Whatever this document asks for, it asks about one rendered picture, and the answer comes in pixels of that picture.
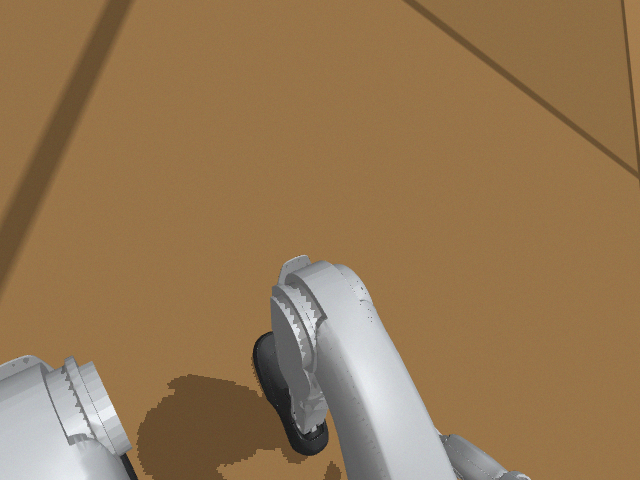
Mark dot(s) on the right robot hand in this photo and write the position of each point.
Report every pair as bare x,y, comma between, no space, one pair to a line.
468,461

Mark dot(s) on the left robot foot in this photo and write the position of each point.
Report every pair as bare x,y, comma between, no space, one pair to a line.
128,467

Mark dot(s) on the right robot foot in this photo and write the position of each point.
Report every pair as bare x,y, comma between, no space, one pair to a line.
277,393

